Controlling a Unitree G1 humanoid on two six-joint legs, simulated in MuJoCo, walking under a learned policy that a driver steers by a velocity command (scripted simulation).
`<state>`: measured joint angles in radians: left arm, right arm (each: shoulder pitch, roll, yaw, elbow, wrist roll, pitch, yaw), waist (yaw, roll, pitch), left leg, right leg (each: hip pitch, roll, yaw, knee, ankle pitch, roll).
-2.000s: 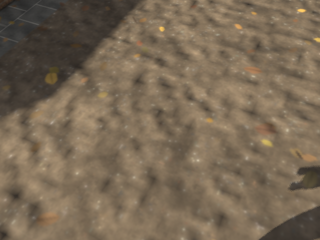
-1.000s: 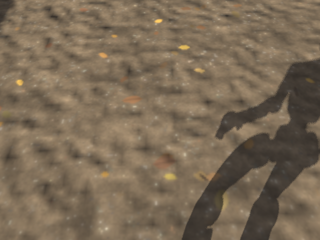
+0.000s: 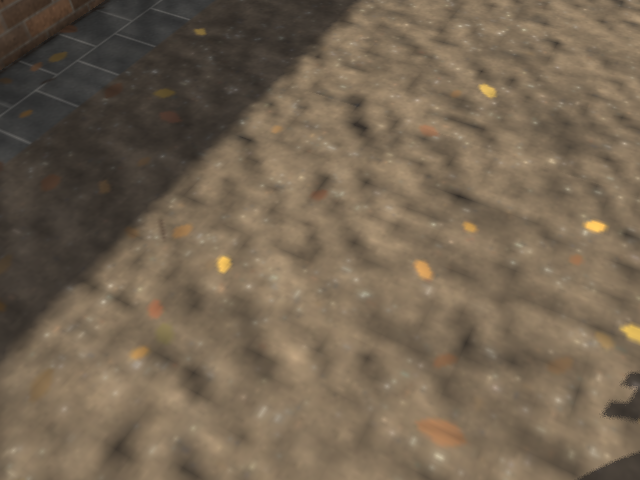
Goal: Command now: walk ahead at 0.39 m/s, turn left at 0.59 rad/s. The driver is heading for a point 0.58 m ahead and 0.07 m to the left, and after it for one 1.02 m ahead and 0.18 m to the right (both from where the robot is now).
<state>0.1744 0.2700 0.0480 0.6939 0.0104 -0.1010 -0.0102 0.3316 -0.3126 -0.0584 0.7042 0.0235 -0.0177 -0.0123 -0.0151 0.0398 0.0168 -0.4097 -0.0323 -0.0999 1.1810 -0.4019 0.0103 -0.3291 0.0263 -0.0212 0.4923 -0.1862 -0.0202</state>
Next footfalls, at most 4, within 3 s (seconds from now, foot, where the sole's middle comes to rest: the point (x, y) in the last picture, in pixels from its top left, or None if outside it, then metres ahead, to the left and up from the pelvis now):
0.34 left None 0.26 0.14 -0.77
0.74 right None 0.30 -0.07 -0.77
1.02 left None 0.17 0.14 -0.77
1.74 left None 0.48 0.30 -0.77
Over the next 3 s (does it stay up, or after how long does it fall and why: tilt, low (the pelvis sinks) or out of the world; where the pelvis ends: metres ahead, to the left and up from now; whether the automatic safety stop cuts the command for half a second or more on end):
stays up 0.50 0.20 0.01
